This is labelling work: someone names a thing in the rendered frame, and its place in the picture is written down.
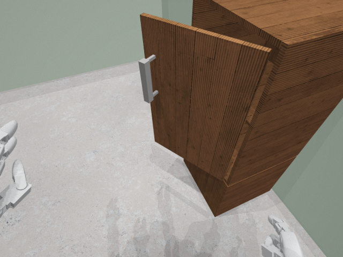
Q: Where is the cupboard door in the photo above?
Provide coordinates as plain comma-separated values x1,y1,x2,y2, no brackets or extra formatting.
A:
140,13,272,181

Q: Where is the robot left hand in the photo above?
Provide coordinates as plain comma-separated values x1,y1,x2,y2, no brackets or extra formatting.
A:
0,120,32,218

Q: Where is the handle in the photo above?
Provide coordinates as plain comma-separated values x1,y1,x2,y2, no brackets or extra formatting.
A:
138,55,158,103

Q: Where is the robot right hand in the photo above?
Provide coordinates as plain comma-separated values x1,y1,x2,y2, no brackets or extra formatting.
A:
262,215,304,257

